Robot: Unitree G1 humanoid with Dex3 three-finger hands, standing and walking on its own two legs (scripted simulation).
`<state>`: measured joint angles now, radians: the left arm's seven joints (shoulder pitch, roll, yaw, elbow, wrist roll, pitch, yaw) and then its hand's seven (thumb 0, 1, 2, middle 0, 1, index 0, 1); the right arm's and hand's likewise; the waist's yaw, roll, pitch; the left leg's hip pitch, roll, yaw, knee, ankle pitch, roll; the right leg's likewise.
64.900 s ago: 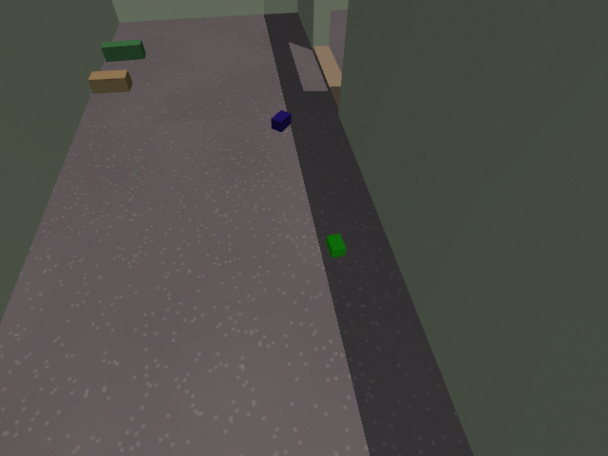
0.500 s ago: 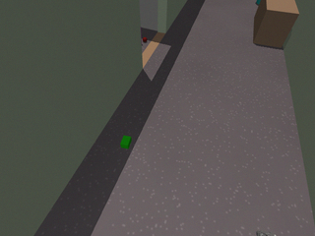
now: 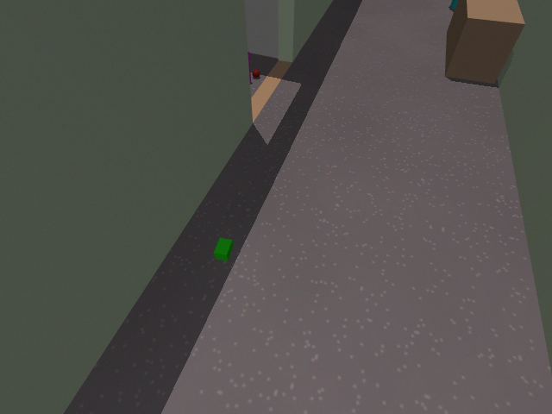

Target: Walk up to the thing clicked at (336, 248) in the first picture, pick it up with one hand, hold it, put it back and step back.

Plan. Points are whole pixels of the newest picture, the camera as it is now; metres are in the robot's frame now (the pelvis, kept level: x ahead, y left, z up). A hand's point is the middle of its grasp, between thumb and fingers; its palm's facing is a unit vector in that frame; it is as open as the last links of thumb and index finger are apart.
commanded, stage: stand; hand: left
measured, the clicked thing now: (223, 249) +0.89 +0.23 -0.76
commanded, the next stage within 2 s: walk up in 0.24 s
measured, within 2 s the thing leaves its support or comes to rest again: neither
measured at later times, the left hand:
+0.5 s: hand out of the picture +0.07 +0.30 -0.16, palm faces +0.03 -0.94 -0.34, open 7.4 cm
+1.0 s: hand (150, 304) +0.35 +0.26 -0.15, palm faces -0.12 -0.92 -0.38, open 7.4 cm
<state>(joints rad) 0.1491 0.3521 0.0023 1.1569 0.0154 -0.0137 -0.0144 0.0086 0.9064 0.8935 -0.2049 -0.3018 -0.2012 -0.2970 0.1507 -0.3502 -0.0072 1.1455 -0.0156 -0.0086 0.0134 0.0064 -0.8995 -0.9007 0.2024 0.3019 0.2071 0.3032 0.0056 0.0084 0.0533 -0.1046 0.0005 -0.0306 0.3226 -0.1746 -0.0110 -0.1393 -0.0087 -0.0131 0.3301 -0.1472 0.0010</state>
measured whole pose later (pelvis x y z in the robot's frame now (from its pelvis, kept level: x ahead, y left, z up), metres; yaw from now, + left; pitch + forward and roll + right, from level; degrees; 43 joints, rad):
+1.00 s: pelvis +0.23 +0.00 -0.03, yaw -3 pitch -4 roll +0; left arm 0.18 0.38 0.07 0.88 0.02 -0.05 -0.08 0.01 0.91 0.89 -0.20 -0.30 -0.20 -0.30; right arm 0.37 -0.40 -0.06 0.88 -0.01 -0.04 0.02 0.01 -0.90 -0.90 0.20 0.30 0.21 0.30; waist -0.05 0.05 0.13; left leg -0.06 0.09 0.06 0.74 -0.50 0.01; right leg -0.38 -0.02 -0.06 0.64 -0.19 -0.03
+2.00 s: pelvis +0.41 -0.02 -0.02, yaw -2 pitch -2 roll +0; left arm 0.16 0.37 0.01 0.97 0.01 -0.04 0.00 0.01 0.90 0.89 -0.21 -0.30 -0.20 -0.30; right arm 0.19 -0.37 -0.01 0.99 0.00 0.00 0.02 0.01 -0.90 -0.90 0.20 0.30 0.21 0.30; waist 0.01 0.02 0.08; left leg -0.25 0.02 0.00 0.61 -0.32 -0.02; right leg -0.29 -0.06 -0.03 0.62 -0.29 0.03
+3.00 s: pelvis +0.43 -0.02 +0.00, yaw -1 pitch -2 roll +0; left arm 0.08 0.35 0.01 1.16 0.01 -0.02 -0.01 0.01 0.91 0.89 -0.21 -0.30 -0.20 -0.30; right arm 0.09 -0.35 0.00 1.15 -0.01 0.00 0.01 0.01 -0.90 -0.90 0.20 0.30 0.21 0.30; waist 0.01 0.00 0.05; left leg -0.11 0.02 -0.02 0.34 -0.20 -0.02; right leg -0.12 -0.06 -0.07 0.34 -0.18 0.03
